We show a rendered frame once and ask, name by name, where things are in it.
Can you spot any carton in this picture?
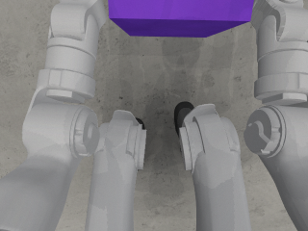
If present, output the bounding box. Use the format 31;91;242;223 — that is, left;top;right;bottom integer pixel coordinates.
108;0;254;38

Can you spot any right robot forearm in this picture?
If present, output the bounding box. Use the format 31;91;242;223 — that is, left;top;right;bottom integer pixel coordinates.
250;0;308;108

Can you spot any left robot forearm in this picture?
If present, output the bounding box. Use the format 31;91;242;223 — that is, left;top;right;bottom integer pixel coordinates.
22;0;107;144

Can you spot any left robot upper arm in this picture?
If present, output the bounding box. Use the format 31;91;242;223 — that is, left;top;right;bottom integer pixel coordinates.
0;102;100;231

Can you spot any left robot thigh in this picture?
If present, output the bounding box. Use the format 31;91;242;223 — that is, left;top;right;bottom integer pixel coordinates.
85;118;146;231

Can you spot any right robot upper arm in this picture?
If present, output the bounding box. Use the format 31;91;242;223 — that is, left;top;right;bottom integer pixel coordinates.
244;105;308;231

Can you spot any robot right shin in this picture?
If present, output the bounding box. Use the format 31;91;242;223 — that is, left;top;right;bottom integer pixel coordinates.
182;104;241;156

